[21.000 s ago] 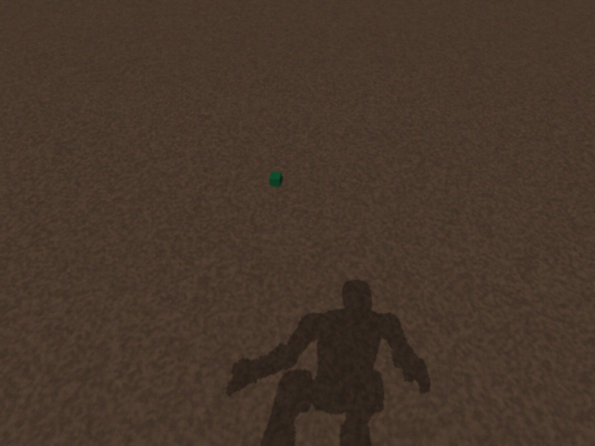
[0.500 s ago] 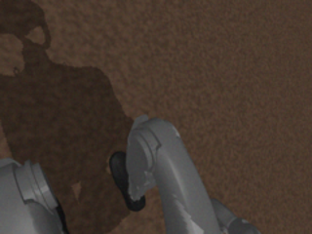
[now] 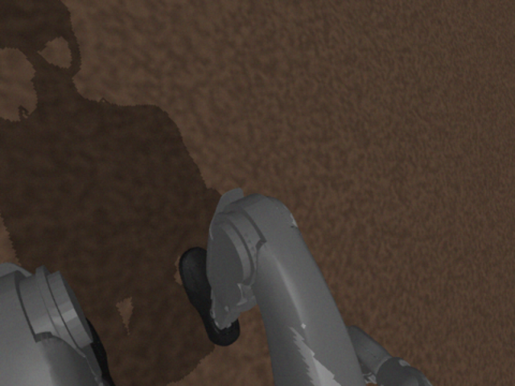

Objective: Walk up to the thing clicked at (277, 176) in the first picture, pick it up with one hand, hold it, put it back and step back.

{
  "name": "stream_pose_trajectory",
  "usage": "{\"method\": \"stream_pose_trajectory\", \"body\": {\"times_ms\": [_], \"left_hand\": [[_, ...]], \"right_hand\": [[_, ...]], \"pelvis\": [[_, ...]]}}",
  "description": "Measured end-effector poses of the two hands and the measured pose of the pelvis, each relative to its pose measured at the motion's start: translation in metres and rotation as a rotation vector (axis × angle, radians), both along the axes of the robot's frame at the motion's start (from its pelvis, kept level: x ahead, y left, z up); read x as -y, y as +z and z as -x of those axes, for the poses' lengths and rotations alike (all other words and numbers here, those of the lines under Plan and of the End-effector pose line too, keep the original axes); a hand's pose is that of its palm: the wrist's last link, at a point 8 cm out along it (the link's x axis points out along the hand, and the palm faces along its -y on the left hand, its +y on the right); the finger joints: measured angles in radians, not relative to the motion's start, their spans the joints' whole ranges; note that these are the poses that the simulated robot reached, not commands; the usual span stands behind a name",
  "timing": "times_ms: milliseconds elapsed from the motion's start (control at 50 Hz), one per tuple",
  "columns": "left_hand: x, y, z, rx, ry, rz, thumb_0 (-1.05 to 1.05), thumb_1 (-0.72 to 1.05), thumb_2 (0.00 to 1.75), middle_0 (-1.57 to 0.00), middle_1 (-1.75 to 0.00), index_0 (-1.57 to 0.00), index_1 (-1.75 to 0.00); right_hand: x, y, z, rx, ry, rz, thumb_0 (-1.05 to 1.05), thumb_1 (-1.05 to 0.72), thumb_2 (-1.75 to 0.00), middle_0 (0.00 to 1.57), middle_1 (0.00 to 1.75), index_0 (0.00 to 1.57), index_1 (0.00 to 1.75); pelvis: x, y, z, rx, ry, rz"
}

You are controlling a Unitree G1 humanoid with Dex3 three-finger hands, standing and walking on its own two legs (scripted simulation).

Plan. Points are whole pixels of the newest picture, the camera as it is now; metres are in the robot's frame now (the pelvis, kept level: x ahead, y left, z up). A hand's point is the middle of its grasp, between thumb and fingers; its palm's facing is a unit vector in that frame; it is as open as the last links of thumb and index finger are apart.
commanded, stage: close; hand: left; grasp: from above
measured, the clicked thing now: out of the picture +0.46 +0.34 -0.28
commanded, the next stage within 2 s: settle in 0.64 s
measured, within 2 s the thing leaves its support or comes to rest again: leaves its support in 1.06 s
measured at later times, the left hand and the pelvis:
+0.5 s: hand out of the picture +0.44 +0.34 -0.25, palm faces -0.45 -0.09 -0.89, open 8.5 cm; pelvis +0.00 +0.00 +0.00, yaw +0 degrees
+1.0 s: hand out of the picture +0.45 +0.34 -0.24, palm faces -0.46 -0.10 -0.88, open 8.1 cm; pelvis +0.00 +0.00 +0.00, yaw +0 degrees
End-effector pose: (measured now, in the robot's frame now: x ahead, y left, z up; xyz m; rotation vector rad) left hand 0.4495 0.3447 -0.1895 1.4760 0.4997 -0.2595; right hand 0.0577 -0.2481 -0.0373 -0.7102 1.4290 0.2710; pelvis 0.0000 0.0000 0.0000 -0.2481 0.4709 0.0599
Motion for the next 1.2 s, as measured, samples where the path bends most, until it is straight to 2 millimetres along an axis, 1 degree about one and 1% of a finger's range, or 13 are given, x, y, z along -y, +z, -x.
{"method": "stream_pose_trajectory", "body": {"times_ms": [100, 260, 460, 760, 1000, 1120, 1200], "left_hand": [[-0.003, 0.001, 0.000, 0.006, 0.008, 0.001, 0.00, 0.09, 0.72, -0.49, -0.78, -0.51, -0.76], [0.000, 0.000, 0.002, -0.005, -0.011, 0.007, 0.00, 0.20, 0.69, -0.58, -0.74, -0.61, -0.71], [0.001, 0.002, 0.004, 0.014, -0.013, 0.001, 0.00, 0.24, 0.59, -0.66, -0.65, -0.66, -0.60], [0.000, 0.004, 0.001, 0.009, 0.000, -0.002, 0.00, 0.26, 0.46, -0.77, -0.50, -0.77, -0.46], [-0.002, 0.006, -0.003, 0.004, 0.018, -0.003, 0.01, 0.29, 0.35, -0.83, -0.44, -0.83, -0.39], [-0.008, 0.019, -0.006, 0.044, 0.013, -0.004, 0.01, 0.30, 0.31, -0.84, -0.41, -0.85, -0.36], [-0.017, 0.036, -0.006, 0.071, 0.021, -0.022, 0.01, 0.30, 0.28, -0.86, -0.39, -0.87, -0.34]], "right_hand": [[0.000, 0.001, -0.002, -0.003, 0.005, 0.004, 0.00, -0.90, -0.90, 0.20, 0.30, 0.20, 0.30], [-0.001, 0.001, -0.006, 0.010, 0.016, 0.002, 0.00, -0.90, -0.90, 0.20, 0.30, 0.20, 0.30], [-0.001, 0.000, -0.008, 0.028, 0.029, 0.003, 0.00, -0.90, -0.90, 0.20, 0.30, 0.20, 0.30], [0.000, 0.001, -0.003, 0.020, 0.021, -0.004, 0.00, -0.90, -0.90, 0.20, 0.30, 0.20, 0.30], [0.001, 0.001, -0.001, 0.022, -0.008, -0.004, 0.00, -0.91, -0.90, 0.20, 0.30, 0.20, 0.30], [0.007, 0.005, -0.003, 0.019, -0.031, 0.015, 0.00, -0.91, -0.90, 0.20, 0.30, 0.20, 0.30], [0.012, 0.007, -0.009, 0.032, -0.056, 0.024, 0.00, -0.91, -0.90, 0.20, 0.30, 0.20, 0.30]], "pelvis": [[-0.001, 0.001, 0.000, -0.002, 0.000, 0.002], [-0.001, 0.000, 0.000, 0.003, 0.000, 0.006], [-0.001, -0.001, 0.002, 0.012, -0.001, 0.005], [-0.001, -0.001, 0.002, 0.007, -0.001, 0.003], [0.000, 0.000, 0.001, -0.003, 0.001, -0.002], [0.000, 0.003, -0.002, -0.027, 0.007, 0.000], [0.000, 0.006, -0.003, -0.045, 0.014, -0.002]]}}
